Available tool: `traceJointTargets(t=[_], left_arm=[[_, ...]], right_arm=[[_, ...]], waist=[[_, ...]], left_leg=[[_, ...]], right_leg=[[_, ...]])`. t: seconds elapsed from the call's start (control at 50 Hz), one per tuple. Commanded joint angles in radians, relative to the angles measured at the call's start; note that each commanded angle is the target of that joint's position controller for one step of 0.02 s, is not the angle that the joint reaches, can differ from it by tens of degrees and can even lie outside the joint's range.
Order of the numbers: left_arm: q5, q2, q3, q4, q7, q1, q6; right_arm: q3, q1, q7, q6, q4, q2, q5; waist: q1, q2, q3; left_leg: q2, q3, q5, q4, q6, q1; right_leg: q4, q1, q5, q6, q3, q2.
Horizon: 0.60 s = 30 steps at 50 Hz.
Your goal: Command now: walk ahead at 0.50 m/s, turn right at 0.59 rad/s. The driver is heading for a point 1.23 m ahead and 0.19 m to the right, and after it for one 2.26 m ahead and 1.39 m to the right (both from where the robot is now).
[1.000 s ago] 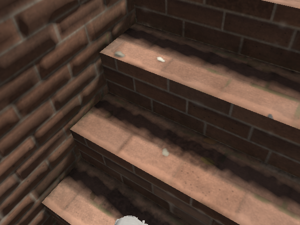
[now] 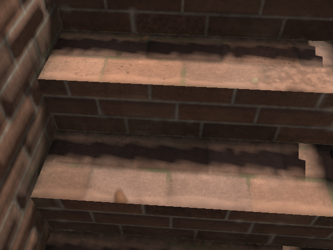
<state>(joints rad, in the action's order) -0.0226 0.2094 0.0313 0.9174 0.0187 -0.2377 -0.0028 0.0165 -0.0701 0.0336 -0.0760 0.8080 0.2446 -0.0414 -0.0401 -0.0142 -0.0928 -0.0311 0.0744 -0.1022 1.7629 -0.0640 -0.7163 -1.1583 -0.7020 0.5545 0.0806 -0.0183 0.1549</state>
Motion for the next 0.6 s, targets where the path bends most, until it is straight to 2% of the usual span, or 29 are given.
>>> traceJointTargets(t=[0.02, 0.04, 0.06, 0.08, 0.1, 0.12, 0.14, 0.16, 0.18, 0.2, 0.22, 0.24, 0.26, 0.28, 0.3, 0.32, 0.34, 0.36, 0.38, 0.4, 0.42, 0.44, 0.46, 0.48, 0.5, 0.52, 0.54, 0.56, 0.6], left_arm=[[0.035, 0.040, 0.002, 0.038, -0.061, -0.147, 0.059], [0.028, 0.047, 0.001, 0.036, -0.088, -0.100, 0.065], [0.037, 0.088, 0.003, 0.000, -0.109, -0.092, 0.062], [0.035, 0.084, -0.004, -0.001, -0.115, -0.161, 0.084], [0.001, 0.048, -0.011, 0.063, -0.114, -0.248, 0.089], [-0.022, 0.023, -0.021, 0.089, -0.110, -0.294, 0.097], [-0.031, 0.027, -0.032, 0.123, -0.103, -0.383, 0.102], [-0.053, 0.046, -0.032, 0.141, -0.104, -0.386, 0.110], [-0.053, 0.069, -0.021, 0.119, -0.112, -0.326, 0.123], [-0.058, 0.114, -0.005, 0.106, -0.120, -0.320, 0.121], [-0.038, 0.138, -0.006, 0.036, -0.121, -0.194, 0.116], [-0.006, 0.185, 0.007, -0.039, -0.129, -0.059, 0.102], [0.034, 0.245, 0.021, -0.016, -0.146, -0.154, 0.084], [0.006, 0.251, 0.011, 0.021, -0.161, -0.225, 0.063], [0.009, 0.273, 0.024, 0.029, -0.190, -0.202, 0.053], [0.061, 0.181, 0.023, 0.030, -0.200, -0.156, 0.084], [-0.038, -0.002, -0.034, -0.005, -0.214, -0.260, 0.094], [-0.050, 0.002, -0.035, 0.062, -0.212, -0.262, 0.082], [-0.027, -0.018, -0.049, 0.043, -0.184, -0.181, 0.085], [0.009, 0.020, -0.034, 0.032, -0.133, -0.195, 0.077], [0.044, 0.035, -0.031, 0.026, -0.103, -0.215, 0.066], [0.048, 0.003, -0.042, 0.019, -0.080, -0.184, 0.045], [0.034, -0.005, -0.051, 0.016, -0.070, -0.121, 0.047], [0.031, 0.026, -0.043, -0.020, -0.072, -0.016, 0.039], [0.044, 0.028, -0.053, -0.048, -0.083, 0.035, 0.040], [0.040, 0.035, -0.067, -0.099, -0.081, 0.087, 0.044], [0.052, 0.070, -0.053, -0.108, -0.084, 0.136, 0.048], [0.043, 0.078, -0.056, -0.116, -0.097, 0.149, 0.051], [0.053, 0.078, -0.060, -0.137, -0.115, 0.197, 0.042]], right_arm=[[-0.006, 0.005, 0.048, -0.006, -0.028, -0.011, 0.025], [-0.002, 0.002, 0.038, -0.007, -0.031, 0.004, 0.006], [0.002, 0.037, 0.040, -0.011, -0.044, 0.035, -0.020], [0.005, 0.100, 0.007, -0.017, -0.082, 0.062, -0.035], [-0.015, 0.193, -0.011, -0.008, -0.106, 0.029, -0.025], [-0.027, 0.232, -0.023, -0.003, -0.123, 0.003, -0.016], [-0.033, 0.246, -0.015, 0.009, -0.154, 0.013, -0.021], [-0.045, 0.286, -0.004, 0.024, -0.185, -0.009, -0.041], [-0.042, 0.281, 0.002, 0.032, -0.235, -0.016, -0.047], [-0.034, 0.301, 0.005, 0.045, -0.298, 0.013, -0.029], [-0.028, 0.295, 0.008, 0.072, -0.321, 0.016, -0.027], [-0.023, 0.312, 0.016, 0.096, -0.342, 0.015, -0.014], [-0.016, 0.411, 0.035, 0.129, -0.361, 0.015, 0.003], [-0.029, 0.252, 0.049, 0.165, -0.307, -0.039, 0.008], [-0.010, 0.080, 0.045, 0.198, -0.263, 0.014, 0.005], [0.045, -0.226, 0.023, 0.150, -0.129, 0.121, -0.017], [0.074, -0.453, 0.014, 0.106, -0.046, 0.271, -0.027], [0.055, -0.456, 0.034, 0.090, -0.007, 0.200, -0.069], [0.045, -0.369, 0.031, 0.064, 0.046, 0.103, -0.045], [0.020, -0.158, 0.032, 0.038, 0.038, 0.003, -0.007], [-0.015, -0.045, 0.030, 0.032, 0.033, -0.132, 0.011], [-0.049, 0.077, 0.019, 0.027, 0.009, -0.251, 0.010], [-0.070, 0.157, 0.006, 0.024, 0.020, -0.274, -0.003], [-0.066, 0.086, -0.005, 0.017, 0.042, -0.229, -0.025], [-0.058, 0.013, -0.008, 0.009, 0.081, -0.176, -0.034], [-0.059, -0.038, 0.004, 0.000, 0.107, -0.131, -0.060], [-0.047, -0.117, 0.011, -0.013, 0.124, -0.084, -0.073], [-0.052, -0.153, 0.005, -0.023, 0.143, -0.066, -0.085], [-0.049, -0.203, 0.030, -0.011, 0.169, -0.025, -0.084]], waist=[[0.036, 0.034, -0.032], [0.103, -0.006, -0.042], [0.093, 0.023, -0.082], [0.052, 0.009, -0.120], [0.007, 0.055, -0.078], [0.008, 0.035, -0.036], [0.007, 0.045, -0.035], [0.026, 0.015, 0.017], [0.089, -0.015, 0.022], [0.104, 0.003, 0.031], [0.168, 0.004, -0.020], [0.222, 0.057, -0.054], [0.185, 0.051, -0.091], [0.208, 0.175, -0.178], [0.255, 0.164, -0.171], [0.278, 0.067, -0.322], [0.231, -0.360, -0.606], [0.217, -0.425, -0.420], [0.190, -0.258, -0.224], [0.063, -0.165, -0.144], [0.009, -0.012, -0.134], [-0.022, 0.068, -0.030], [-0.027, 0.017, 0.036], [-0.020, 0.069, 0.036], [-0.015, 0.112, 0.056], [-0.037, 0.133, -0.001], [0.011, 0.080, 0.017], [0.013, 0.037, 0.033], [0.047, -0.044, 0.078]], left_leg=[[0.128, 0.194, -0.064, 0.406, -0.095, -0.530], [0.103, 0.094, -0.064, 0.365, -0.073, -0.573], [0.093, 0.008, -0.225, 0.552, -0.048, -0.671], [0.053, -0.038, -0.296, 0.541, -0.029, -0.654], [0.070, -0.023, -0.426, 0.753, -0.046, -0.737], [0.066, -0.005, -0.454, 0.814, -0.067, -0.781], [0.086, 0.020, -0.516, 0.906, -0.104, -0.807], [0.074, 0.019, -0.530, 0.881, -0.120, -0.835], [0.043, -0.016, -0.443, 0.672, -0.127, -0.700], [-0.011, -0.035, -0.344, 0.439, -0.137, -0.594], [-0.035, -0.119, -0.216, 0.146, -0.111, -0.297], [0.008, -0.192, -0.256, -0.048, -0.046, 0.047], [0.093, -0.281, -0.598, -0.214, 0.066, 0.112], [0.123, -0.226, -0.475, -0.338, 0.076, 0.081], [0.149, -0.190, -0.445, -0.641, 0.082, -0.009], [0.119, -0.048, -0.113, -0.769, -0.050, 0.324], [-0.188, 0.638, 0.151, -1.041, -0.398, 0.778], [-0.318, 0.957, -0.049, -1.205, -0.462, 0.716], [-0.268, 0.627, -0.187, -1.122, -0.272, 0.602], [-0.252, 0.397, -0.108, -1.113, -0.174, 0.515], [-0.252, 0.268, 0.011, -1.116, -0.134, 0.501], [-0.242, 0.184, -0.335, -1.183, -0.086, 0.290], [-0.246, 0.164, -0.375, -1.239, -0.094, 0.136], [-0.214, 0.083, -0.387, -1.248, -0.085, 0.112], [-0.200, 0.023, -0.371, -1.266, -0.084, 0.143], [-0.152, -0.051, -0.339, -1.291, -0.044, 0.189], [-0.130, -0.097, -0.280, -1.336, -0.070, 0.274], [-0.133, -0.078, -0.247, -1.339, -0.074, 0.291], [-0.216, -0.048, -0.174, -1.433, -0.151, 0.385]], right_leg=[[0.494, 0.371, -0.720, 0.206, -0.569, -0.228], [0.537, 0.374, -0.864, 0.202, -0.451, -0.223], [0.581, 0.451, -0.939, 0.265, -0.457, -0.263], [0.614, 0.497, -0.920, 0.263, -0.405, -0.272], [0.629, 0.487, -0.845, 0.259, -0.448, -0.284], [0.629, 0.475, -0.795, 0.209, -0.430, -0.273], [0.641, 0.464, -0.743, 0.189, -0.464, -0.269], [0.676, 0.450, -0.676, 0.164, -0.439, -0.254], [0.714, 0.336, -0.587, 0.127, -0.365, -0.200], [0.761, 0.216, -0.518, 0.104, -0.335, -0.164], [0.873, -0.001, -0.537, 0.123, -0.290, -0.128], [0.988, -0.288, -0.842, 0.223, -0.346, -0.155], [1.037, -0.242, -1.147, 0.293, -0.416, -0.199], [0.945, 0.047, -1.664, 0.325, -0.454, -0.331], [0.808, 0.371, -2.018, 0.315, -0.435, -0.347], [0.342, 0.320, -2.235, 0.248, -0.286, -0.225], [-0.016, -0.049, -1.298, 0.118, -0.277, -0.072], [-0.546, -0.320, -0.605, 0.042, -0.332, -0.036], [-0.720, -0.434, -0.613, 0.069, -0.248, -0.098], [-0.840, -0.464, -0.484, 0.070, -0.164, -0.142], [-0.894, -0.482, -0.387, 0.069, -0.192, -0.134], [-0.771, -0.452, -0.390, 0.061, -0.238, -0.189], [-0.834, -0.383, -0.296, 0.070, -0.218, -0.187], [-0.859, -0.376, -0.297, 0.086, -0.171, -0.167], [-0.869, -0.443, -0.319, 0.121, -0.151, -0.155], [-0.719, -0.448, -0.425, 0.122, -0.121, -0.180], [-0.706, -0.476, -0.468, 0.119, -0.091, -0.156], [-0.729, -0.506, -0.541, 0.126, -0.116, -0.136], [-0.894, -0.612, -0.476, 0.135, -0.118, -0.131]])
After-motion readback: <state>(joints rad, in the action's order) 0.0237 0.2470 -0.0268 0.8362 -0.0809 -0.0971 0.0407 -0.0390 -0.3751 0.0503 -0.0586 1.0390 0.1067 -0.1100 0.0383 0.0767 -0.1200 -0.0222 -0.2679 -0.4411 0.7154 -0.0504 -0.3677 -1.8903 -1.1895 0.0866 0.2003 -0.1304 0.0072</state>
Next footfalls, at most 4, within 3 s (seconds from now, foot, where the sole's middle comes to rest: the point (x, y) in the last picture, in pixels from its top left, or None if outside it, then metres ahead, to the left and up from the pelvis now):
0.30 left None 0.25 0.14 -0.48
0.94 right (303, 186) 0.52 -0.32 -0.28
1.50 left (265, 73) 0.75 -0.21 -0.07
1.94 right None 1.01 -0.47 0.14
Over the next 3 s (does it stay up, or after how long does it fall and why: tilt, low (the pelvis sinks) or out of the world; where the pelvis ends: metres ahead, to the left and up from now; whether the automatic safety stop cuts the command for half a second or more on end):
stays up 1.34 -0.21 1.16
